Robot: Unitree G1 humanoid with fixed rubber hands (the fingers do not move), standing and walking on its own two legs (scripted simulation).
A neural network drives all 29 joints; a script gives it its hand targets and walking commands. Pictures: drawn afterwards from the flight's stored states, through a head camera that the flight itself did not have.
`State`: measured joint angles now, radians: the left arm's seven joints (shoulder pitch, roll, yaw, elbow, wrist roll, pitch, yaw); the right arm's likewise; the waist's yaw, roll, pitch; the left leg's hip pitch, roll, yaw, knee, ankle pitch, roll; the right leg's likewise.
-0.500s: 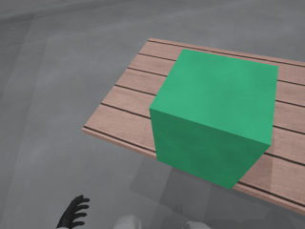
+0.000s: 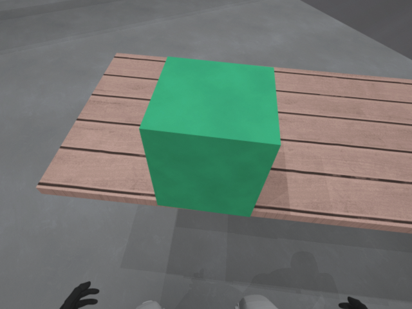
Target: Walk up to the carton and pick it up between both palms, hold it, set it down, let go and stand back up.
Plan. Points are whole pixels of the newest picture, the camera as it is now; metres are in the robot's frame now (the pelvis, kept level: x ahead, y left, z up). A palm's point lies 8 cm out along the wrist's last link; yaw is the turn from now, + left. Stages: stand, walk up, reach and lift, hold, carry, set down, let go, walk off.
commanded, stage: walk up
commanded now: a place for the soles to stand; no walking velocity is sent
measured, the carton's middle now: (211, 141) +0.42 +0.00 +0.07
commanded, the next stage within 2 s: none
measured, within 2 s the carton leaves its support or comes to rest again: neither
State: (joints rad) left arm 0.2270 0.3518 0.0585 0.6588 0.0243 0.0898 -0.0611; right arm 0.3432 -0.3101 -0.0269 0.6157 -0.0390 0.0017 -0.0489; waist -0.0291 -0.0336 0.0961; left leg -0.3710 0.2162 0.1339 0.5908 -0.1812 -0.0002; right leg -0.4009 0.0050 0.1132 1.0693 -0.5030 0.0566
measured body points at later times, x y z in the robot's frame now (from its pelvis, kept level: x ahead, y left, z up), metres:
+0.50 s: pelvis +0.01 -0.06 +0.01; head +0.03 -0.10 +0.46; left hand +0.05 +0.20 -0.09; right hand +0.08 -0.33 -0.13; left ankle +0.04 +0.08 -0.68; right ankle -0.03 -0.15 -0.72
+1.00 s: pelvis +0.04 +0.05 +0.01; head +0.07 +0.08 +0.46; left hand +0.18 +0.30 -0.12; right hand +0.08 -0.22 -0.09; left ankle +0.10 +0.10 -0.73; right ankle -0.01 -0.13 -0.67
